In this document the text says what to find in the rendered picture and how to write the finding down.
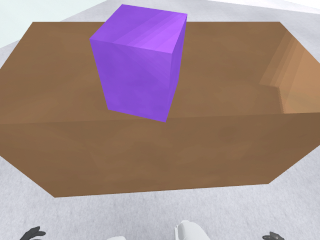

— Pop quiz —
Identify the pedestal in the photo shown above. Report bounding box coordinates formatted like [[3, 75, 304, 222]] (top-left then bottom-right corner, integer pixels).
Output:
[[0, 21, 320, 198]]

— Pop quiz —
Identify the carton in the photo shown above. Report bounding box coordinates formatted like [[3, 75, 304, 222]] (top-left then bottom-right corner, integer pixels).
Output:
[[89, 4, 188, 122]]

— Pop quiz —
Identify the right robot thigh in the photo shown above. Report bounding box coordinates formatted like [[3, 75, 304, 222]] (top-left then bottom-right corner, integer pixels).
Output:
[[174, 222, 210, 240]]

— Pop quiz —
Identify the robot left hand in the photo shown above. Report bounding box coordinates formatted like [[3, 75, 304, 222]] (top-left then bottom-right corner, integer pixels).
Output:
[[20, 226, 46, 240]]

